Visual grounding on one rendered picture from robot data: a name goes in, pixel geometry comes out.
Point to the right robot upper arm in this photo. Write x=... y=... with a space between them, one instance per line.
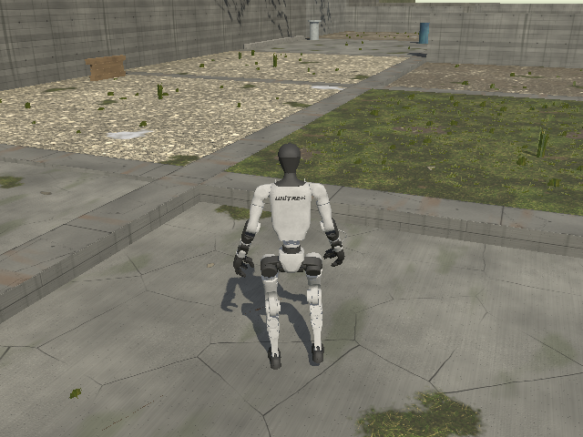
x=323 y=204

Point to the robot left shin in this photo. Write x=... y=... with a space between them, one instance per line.
x=273 y=329

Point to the left robot upper arm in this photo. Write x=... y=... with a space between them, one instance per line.
x=261 y=193

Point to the robot left forearm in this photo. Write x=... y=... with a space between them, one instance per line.
x=245 y=242

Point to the left robot hand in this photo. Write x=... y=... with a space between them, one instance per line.
x=238 y=262

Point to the robot right foot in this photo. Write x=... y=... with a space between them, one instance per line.
x=317 y=356

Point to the robot right forearm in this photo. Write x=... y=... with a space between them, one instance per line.
x=334 y=238

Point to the right robot hand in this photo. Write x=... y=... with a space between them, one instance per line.
x=330 y=253

